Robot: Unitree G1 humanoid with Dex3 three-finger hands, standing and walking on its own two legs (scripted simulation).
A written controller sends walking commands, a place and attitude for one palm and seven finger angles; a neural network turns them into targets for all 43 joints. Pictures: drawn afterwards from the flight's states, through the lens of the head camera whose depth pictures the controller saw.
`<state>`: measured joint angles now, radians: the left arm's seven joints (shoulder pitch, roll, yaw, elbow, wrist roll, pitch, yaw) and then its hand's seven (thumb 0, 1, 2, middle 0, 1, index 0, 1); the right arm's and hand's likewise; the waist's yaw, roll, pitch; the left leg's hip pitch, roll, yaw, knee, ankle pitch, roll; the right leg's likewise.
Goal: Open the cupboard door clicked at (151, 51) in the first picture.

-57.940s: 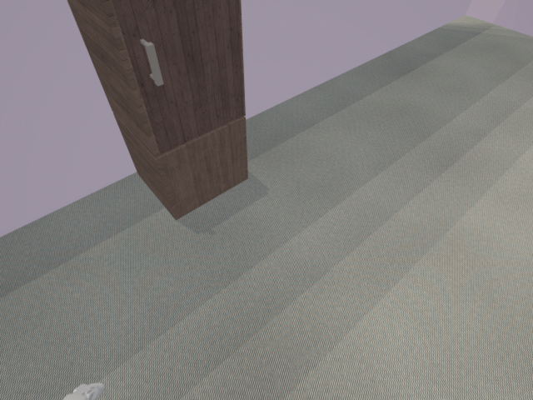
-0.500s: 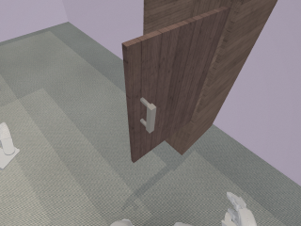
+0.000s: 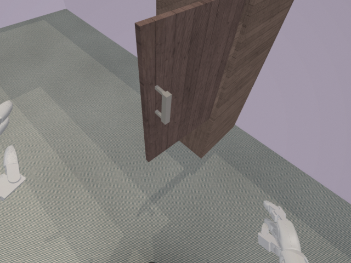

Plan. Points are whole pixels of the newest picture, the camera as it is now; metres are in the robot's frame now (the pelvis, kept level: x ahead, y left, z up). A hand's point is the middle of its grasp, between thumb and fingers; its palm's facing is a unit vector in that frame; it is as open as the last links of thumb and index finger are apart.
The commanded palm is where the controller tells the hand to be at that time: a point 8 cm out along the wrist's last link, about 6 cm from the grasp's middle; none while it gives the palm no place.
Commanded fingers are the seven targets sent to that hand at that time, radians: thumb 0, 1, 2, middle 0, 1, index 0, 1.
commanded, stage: stop stepping back and stand still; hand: left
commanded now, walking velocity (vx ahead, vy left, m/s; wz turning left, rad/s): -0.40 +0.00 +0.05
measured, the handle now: (162, 105) +0.54 +0.08 +0.00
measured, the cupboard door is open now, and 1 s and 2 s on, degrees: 85 85 85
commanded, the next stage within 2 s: let the arm hang, fingers relaxed in 1.06 s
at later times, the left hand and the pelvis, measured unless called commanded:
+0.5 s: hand out of the picture +0.03 +0.26 +0.16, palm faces +0.52 -0.75 -0.41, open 7.4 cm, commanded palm -0.03 +0.29 +0.17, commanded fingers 0.00 0.90 0.90 -0.20 -0.30 -0.20 -0.30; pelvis -0.15 -0.02 -0.01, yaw +4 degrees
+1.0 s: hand out of the picture +0.01 +0.26 +0.16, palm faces +0.50 -0.74 -0.46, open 7.5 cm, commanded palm -0.05 +0.30 +0.17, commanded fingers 0.00 0.90 0.90 -0.20 -0.30 -0.20 -0.30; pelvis -0.18 -0.01 -0.02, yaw +3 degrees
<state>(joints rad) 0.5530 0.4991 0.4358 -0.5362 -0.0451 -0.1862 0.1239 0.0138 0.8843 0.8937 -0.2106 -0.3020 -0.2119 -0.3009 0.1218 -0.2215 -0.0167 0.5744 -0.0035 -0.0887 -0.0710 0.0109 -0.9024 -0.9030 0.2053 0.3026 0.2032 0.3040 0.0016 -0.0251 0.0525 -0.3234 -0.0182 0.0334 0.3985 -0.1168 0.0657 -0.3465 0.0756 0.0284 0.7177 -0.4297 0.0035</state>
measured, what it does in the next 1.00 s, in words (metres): walks backwards: right foot, then left foot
